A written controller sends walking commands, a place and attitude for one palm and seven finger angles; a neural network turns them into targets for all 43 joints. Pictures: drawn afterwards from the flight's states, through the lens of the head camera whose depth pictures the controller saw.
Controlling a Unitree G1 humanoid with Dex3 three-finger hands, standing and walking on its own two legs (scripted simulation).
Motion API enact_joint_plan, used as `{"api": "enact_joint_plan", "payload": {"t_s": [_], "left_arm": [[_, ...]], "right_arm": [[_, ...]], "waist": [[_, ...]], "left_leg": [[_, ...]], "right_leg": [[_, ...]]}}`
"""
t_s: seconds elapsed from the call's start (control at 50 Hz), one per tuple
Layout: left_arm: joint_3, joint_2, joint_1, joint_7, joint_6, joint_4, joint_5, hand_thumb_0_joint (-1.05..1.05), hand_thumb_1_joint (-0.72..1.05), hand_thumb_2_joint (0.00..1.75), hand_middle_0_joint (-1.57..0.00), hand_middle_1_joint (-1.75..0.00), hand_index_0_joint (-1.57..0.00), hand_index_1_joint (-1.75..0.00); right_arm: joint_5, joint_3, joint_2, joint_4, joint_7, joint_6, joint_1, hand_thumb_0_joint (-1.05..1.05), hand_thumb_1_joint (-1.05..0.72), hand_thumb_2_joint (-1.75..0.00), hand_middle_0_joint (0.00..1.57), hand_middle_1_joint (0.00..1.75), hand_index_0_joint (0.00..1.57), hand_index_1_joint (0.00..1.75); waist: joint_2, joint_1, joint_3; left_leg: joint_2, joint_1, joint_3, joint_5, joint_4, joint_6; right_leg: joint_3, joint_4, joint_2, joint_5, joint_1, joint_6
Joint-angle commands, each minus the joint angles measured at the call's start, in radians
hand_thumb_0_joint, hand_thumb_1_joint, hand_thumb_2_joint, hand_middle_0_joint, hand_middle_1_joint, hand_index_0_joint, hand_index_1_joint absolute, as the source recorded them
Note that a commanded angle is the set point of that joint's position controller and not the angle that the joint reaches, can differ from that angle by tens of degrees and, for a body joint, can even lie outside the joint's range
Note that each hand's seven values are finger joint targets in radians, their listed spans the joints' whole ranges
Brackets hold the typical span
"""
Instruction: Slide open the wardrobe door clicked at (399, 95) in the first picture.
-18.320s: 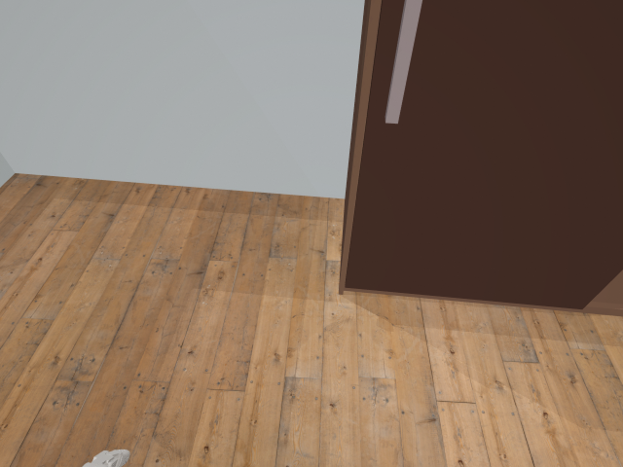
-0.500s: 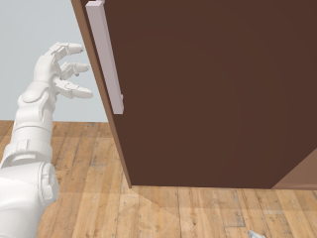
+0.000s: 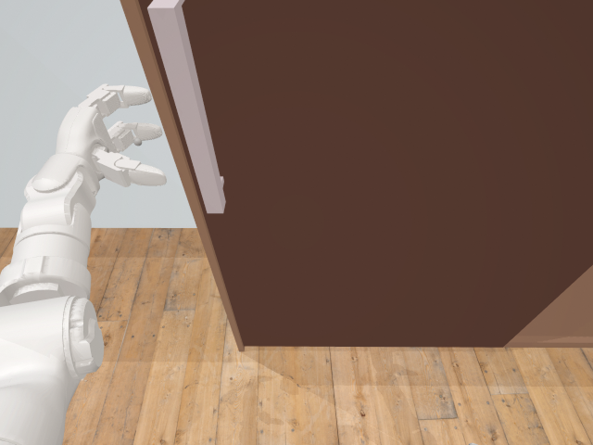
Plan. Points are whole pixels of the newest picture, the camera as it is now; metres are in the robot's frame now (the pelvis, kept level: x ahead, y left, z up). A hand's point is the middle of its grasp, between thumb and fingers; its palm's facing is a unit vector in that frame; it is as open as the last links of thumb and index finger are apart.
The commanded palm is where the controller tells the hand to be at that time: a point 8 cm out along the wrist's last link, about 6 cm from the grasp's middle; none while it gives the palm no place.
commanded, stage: move the hooked fingers beside the handle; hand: left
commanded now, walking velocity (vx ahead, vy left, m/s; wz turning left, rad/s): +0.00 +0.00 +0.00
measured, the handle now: (199, 119) +0.51 +0.14 +0.19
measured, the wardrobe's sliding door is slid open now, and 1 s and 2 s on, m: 0.00 0.00 0.00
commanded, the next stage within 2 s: feel for the door with the fingertips in 0.34 s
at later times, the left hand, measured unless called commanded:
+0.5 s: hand (141, 145) +0.45 +0.20 +0.19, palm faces -0.02 -1.00 +0.00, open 14.0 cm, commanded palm +0.43 +0.25 +0.19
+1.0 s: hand (171, 140) +0.46 +0.17 +0.19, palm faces +0.00 -1.00 +0.01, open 13.9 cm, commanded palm +0.43 +0.22 +0.19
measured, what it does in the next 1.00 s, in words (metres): stands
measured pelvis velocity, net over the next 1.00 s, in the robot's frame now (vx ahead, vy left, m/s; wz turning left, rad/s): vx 0.00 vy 0.00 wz -0.01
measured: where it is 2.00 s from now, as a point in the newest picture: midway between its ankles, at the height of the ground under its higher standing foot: outside the picture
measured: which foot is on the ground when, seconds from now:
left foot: down 0.00-1.00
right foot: down 0.00-1.00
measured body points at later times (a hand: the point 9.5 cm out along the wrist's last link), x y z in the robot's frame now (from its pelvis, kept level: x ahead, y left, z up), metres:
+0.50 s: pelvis +0.00 +0.00 +0.00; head +0.02 +0.00 +0.45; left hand +0.44 +0.25 +0.19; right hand +0.10 -0.25 -0.11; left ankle -0.04 +0.09 -0.74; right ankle +0.03 -0.10 -0.74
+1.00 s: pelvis +0.00 +0.00 +0.00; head +0.02 -0.01 +0.45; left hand +0.46 +0.22 +0.19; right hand +0.10 -0.25 -0.11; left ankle -0.04 +0.09 -0.74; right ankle +0.03 -0.10 -0.74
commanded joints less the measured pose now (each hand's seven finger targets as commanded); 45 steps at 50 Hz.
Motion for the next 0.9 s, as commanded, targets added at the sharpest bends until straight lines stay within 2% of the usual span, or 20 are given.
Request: {"api": "enact_joint_plan", "payload": {"t_s": [0.0,0.02,0.08,0.1,0.12,0.14,0.22,0.26,0.3,0.32,0.38,0.44,0.46,0.5,0.56,0.58,0.66,0.74,0.8,0.88], "left_arm": [[0.072,0.247,-0.447,0.000,-0.076,-0.279,-0.044,0.00,-0.50,0.30,-0.30,-1.20,-0.30,-1.20],[0.048,0.219,-0.499,0.000,-0.089,-0.327,-0.051,0.00,-0.50,0.30,-0.30,-1.20,-0.30,-1.20],[0.091,0.285,-0.504,0.015,-0.108,-0.399,-0.041,0.00,-0.50,0.30,-0.30,-1.20,-0.30,-1.20],[0.051,0.252,-0.546,0.019,-0.108,-0.410,-0.032,0.00,-0.50,0.30,-0.30,-1.20,-0.30,-1.20],[0.065,0.261,-0.541,0.029,-0.105,-0.404,-0.025,0.00,-0.50,0.30,-0.30,-1.20,-0.30,-1.20],[0.042,0.233,-0.528,0.033,-0.097,-0.384,-0.020,0.00,-0.50,0.30,-0.30,-1.20,-0.30,-1.20],[0.049,0.216,-0.468,0.037,-0.044,-0.243,-0.027,0.00,-0.50,0.30,-0.30,-1.20,-0.30,-1.20],[0.058,0.232,-0.423,0.027,-0.032,-0.207,-0.021,0.00,-0.50,0.30,-0.30,-1.20,-0.30,-1.20],[0.043,0.220,-0.446,0.024,-0.040,-0.233,-0.016,0.00,-0.50,0.30,-0.30,-1.20,-0.30,-1.20],[0.014,0.182,-0.439,0.018,-0.047,-0.257,-0.016,0.00,-0.50,0.30,-0.30,-1.20,-0.30,-1.20],[0.020,0.180,-0.463,0.017,-0.078,-0.359,-0.036,0.00,-0.50,0.30,-0.30,-1.20,-0.30,-1.20],[0.042,0.188,-0.477,0.019,-0.074,-0.355,-0.054,0.00,-0.50,0.30,-0.30,-1.20,-0.30,-1.20],[0.007,0.154,-0.486,0.018,-0.067,-0.369,-0.055,0.00,-0.50,0.30,-0.30,-1.20,-0.30,-1.20],[0.021,0.166,-0.481,0.034,-0.051,-0.343,-0.041,0.00,-0.50,0.30,-0.30,-1.20,-0.30,-1.20],[0.026,0.175,-0.465,0.059,-0.042,-0.352,-0.025,0.00,-0.50,0.30,-0.30,-1.20,-0.30,-1.20],[0.002,0.141,-0.472,0.063,-0.038,-0.341,-0.026,0.00,-0.50,0.30,-0.30,-1.20,-0.30,-1.20],[-0.009,0.118,-0.492,0.074,-0.048,-0.354,-0.032,0.00,-0.50,0.30,-0.30,-1.20,-0.30,-1.20],[-0.021,0.082,-0.506,0.089,-0.056,-0.388,-0.033,0.00,-0.50,0.30,-0.30,-1.20,-0.30,-1.20],[-0.031,0.059,-0.482,0.105,-0.049,-0.403,-0.029,0.00,-0.50,0.30,-0.30,-1.20,-0.30,-1.20],[0.050,0.149,-0.440,0.134,-0.019,-0.292,-0.011,0.00,-0.50,0.30,-0.30,-1.20,-0.30,-1.20]], "right_arm": [[-0.004,-0.057,-0.146,-0.128,-0.009,-0.040,-0.016,0.00,-0.90,-0.90,0.20,0.30,0.20,0.30],[-0.005,-0.056,-0.141,-0.129,-0.010,-0.044,-0.020,0.00,-0.90,-0.90,0.20,0.30,0.20,0.30],[-0.007,-0.056,-0.136,-0.127,-0.012,-0.044,-0.027,0.00,-0.90,-0.90,0.20,0.30,0.20,0.30],[-0.007,-0.050,-0.131,-0.124,-0.013,-0.047,-0.030,0.00,-0.90,-0.90,0.20,0.30,0.20,0.30],[-0.007,-0.052,-0.128,-0.118,-0.013,-0.048,-0.028,0.00,-0.90,-0.90,0.20,0.30,0.20,0.30],[-0.006,-0.049,-0.126,-0.114,-0.013,-0.051,-0.032,0.00,-0.90,-0.90,0.20,0.30,0.20,0.30],[-0.005,-0.050,-0.137,-0.098,-0.013,-0.046,-0.019,0.00,-0.90,-0.90,0.20,0.30,0.20,0.30],[-0.005,-0.049,-0.142,-0.106,-0.012,-0.037,-0.016,0.00,-0.90,-0.90,0.20,0.30,0.20,0.30],[-0.006,-0.048,-0.138,-0.112,-0.007,-0.038,-0.017,0.00,-0.90,-0.90,0.20,0.30,0.20,0.30],[-0.005,-0.051,-0.133,-0.120,-0.005,-0.038,-0.023,0.00,-0.90,-0.90,0.20,0.30,0.20,0.30],[-0.008,-0.055,-0.131,-0.135,-0.002,-0.041,-0.029,0.00,-0.90,-0.90,0.20,0.30,0.20,0.30],[-0.006,-0.054,-0.130,-0.125,-0.005,-0.039,-0.034,0.00,-0.90,-0.90,0.20,0.30,0.20,0.30],[-0.006,-0.052,-0.129,-0.130,-0.004,-0.037,-0.042,0.00,-0.90,-0.90,0.20,0.30,0.20,0.30],[-0.006,-0.051,-0.126,-0.116,-0.003,-0.038,-0.040,0.00,-0.90,-0.90,0.20,0.30,0.20,0.30],[-0.009,-0.051,-0.126,-0.120,-0.001,-0.033,-0.043,0.00,-0.90,-0.90,0.20,0.30,0.20,0.30],[-0.007,-0.047,-0.121,-0.121,0.000,-0.034,-0.050,0.00,-0.90,-0.90,0.20,0.30,0.20,0.30],[-0.009,-0.051,-0.121,-0.118,-0.003,-0.038,-0.048,0.00,-0.90,-0.90,0.20,0.30,0.20,0.30],[-0.012,-0.052,-0.113,-0.113,0.002,-0.044,-0.049,0.00,-0.90,-0.90,0.20,0.30,0.20,0.30],[-0.015,-0.053,-0.110,-0.111,0.009,-0.043,-0.049,0.00,-0.90,-0.90,0.20,0.30,0.20,0.30],[-0.014,-0.048,-0.117,-0.108,0.006,-0.023,-0.054,0.00,-0.90,-0.90,0.20,0.30,0.20,0.30]], "waist": [[-0.067,0.010,-0.316],[-0.031,0.001,-0.336],[0.035,0.019,-0.373],[0.060,0.003,-0.352],[0.077,0.009,-0.343],[0.082,0.005,-0.311],[-0.031,-0.004,-0.239],[-0.024,0.010,-0.252],[-0.020,0.005,-0.270],[0.018,0.008,-0.291],[-0.002,0.011,-0.346],[-0.023,0.009,-0.334],[-0.003,0.004,-0.320],[0.034,0.007,-0.287],[0.008,0.014,-0.284],[0.019,0.008,-0.269],[-0.019,0.004,-0.300],[0.029,0.012,-0.347],[-0.005,0.016,-0.355],[-0.087,0.023,-0.250]], "left_leg": [[0.027,0.018,-0.078,0.272,-0.056,0.004],[0.027,0.046,-0.079,0.288,-0.055,0.003],[0.028,0.083,-0.082,0.331,-0.050,-0.001],[0.027,0.092,-0.085,0.324,-0.056,-0.004],[0.029,0.097,-0.091,0.326,-0.058,-0.008],[0.031,0.096,-0.095,0.327,-0.064,-0.012],[0.033,0.037,-0.092,0.280,-0.073,-0.004],[0.030,0.027,-0.086,0.291,-0.070,-0.005],[0.029,0.032,-0.087,0.311,-0.063,-0.006],[0.029,0.053,-0.082,0.336,-0.056,-0.007],[0.038,0.108,-0.097,0.408,-0.044,-0.014],[0.037,0.095,-0.093,0.389,-0.047,-0.012],[0.037,0.099,-0.089,0.389,-0.045,-0.010],[0.034,0.086,-0.091,0.368,-0.050,-0.013],[0.033,0.066,-0.093,0.339,-0.057,-0.011],[0.032,0.063,-0.092,0.330,-0.061,-0.011],[0.035,0.082,-0.094,0.339,-0.055,-0.010],[0.034,0.118,-0.099,0.401,-0.051,-0.022],[0.038,0.124,-0.101,0.460,-0.047,-0.027],[0.028,0.004,-0.077,0.306,-0.072,-0.004]], "right_leg": [[0.073,-0.013,-0.020,0.266,0.239,-0.010],[0.074,-0.013,-0.020,0.276,0.235,-0.011],[0.081,-0.010,-0.019,0.295,0.254,-0.013],[0.076,-0.015,-0.019,0.282,0.234,-0.012],[0.072,-0.018,-0.019,0.268,0.223,-0.015],[0.067,-0.022,-0.018,0.256,0.206,-0.016],[0.058,-0.031,-0.017,0.240,0.192,-0.013],[0.058,-0.022,-0.021,0.254,0.207,-0.016],[0.060,-0.015,-0.021,0.275,0.209,-0.015],[0.064,-0.011,-0.021,0.286,0.203,-0.016],[0.062,-0.005,-0.014,0.310,0.210,-0.015],[0.063,-0.009,-0.013,0.310,0.221,-0.013],[0.065,-0.010,-0.015,0.309,0.206,-0.012],[0.063,-0.016,-0.016,0.286,0.189,-0.015],[0.059,-0.015,-0.018,0.268,0.201,-0.016],[0.059,-0.018,-0.017,0.262,0.196,-0.017],[0.057,-0.015,-0.015,0.268,0.203,-0.017],[0.059,-0.007,-0.014,0.298,0.211,-0.018],[0.056,-0.003,-0.011,0.327,0.219,-0.014],[0.065,-0.018,-0.017,0.290,0.244,-0.009]]}}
